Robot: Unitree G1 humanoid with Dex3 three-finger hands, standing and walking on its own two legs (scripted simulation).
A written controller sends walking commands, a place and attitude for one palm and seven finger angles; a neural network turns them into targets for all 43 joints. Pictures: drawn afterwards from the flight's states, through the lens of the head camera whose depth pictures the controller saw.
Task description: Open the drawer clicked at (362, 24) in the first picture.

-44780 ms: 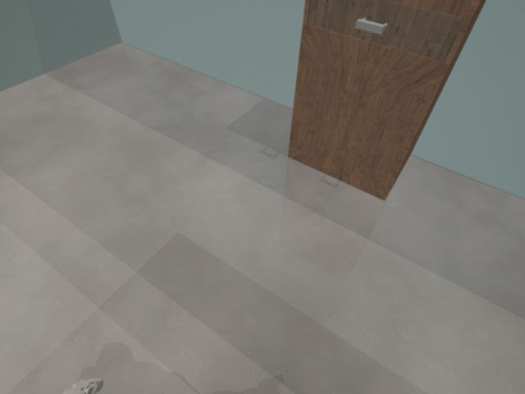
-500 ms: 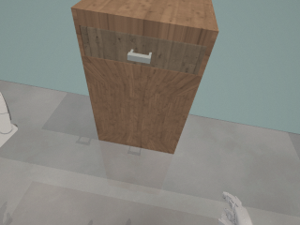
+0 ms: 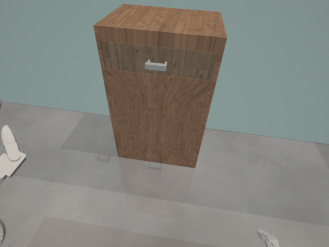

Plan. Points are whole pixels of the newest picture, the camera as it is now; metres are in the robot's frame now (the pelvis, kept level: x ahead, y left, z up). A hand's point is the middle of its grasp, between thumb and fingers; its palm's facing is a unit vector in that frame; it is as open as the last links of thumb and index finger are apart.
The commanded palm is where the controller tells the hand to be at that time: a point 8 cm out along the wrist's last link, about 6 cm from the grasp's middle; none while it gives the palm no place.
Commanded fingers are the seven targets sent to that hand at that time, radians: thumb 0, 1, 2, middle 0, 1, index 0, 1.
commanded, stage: stop stepping back and stand still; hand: left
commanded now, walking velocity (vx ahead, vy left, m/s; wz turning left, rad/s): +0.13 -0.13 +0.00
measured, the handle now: (156, 64) +0.90 +0.06 +0.05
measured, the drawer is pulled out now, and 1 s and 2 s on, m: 0.00 0.00 0.00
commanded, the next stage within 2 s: let the arm hang, fingers relaxed in 0.24 s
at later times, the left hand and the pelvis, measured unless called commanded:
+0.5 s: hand (65, 228) +0.19 +0.24 -0.04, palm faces +0.17 -0.90 -0.40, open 7.4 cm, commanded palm none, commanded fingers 0.00 0.90 0.90 -0.20 -0.30 -0.20 -0.30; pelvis -0.01 +0.00 -0.01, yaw +4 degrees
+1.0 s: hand out of the picture -0.04 +0.23 -0.16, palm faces +0.06 -0.97 -0.25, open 7.3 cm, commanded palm none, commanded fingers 0.00 0.90 0.90 -0.20 -0.30 -0.20 -0.30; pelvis +0.00 +0.03 +0.01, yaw +3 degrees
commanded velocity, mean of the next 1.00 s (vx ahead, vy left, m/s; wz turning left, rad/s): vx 0.03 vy -0.01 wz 0.00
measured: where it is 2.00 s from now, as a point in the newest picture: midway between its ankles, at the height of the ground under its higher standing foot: outside the picture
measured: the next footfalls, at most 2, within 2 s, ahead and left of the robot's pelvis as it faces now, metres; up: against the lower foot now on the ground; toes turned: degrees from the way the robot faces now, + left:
left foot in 0.46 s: +0.06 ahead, +0.14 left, +0.00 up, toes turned +7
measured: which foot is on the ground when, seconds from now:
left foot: down 0.00-0.20, up 0.22-0.44, down 0.46-1.00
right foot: down 0.00-1.00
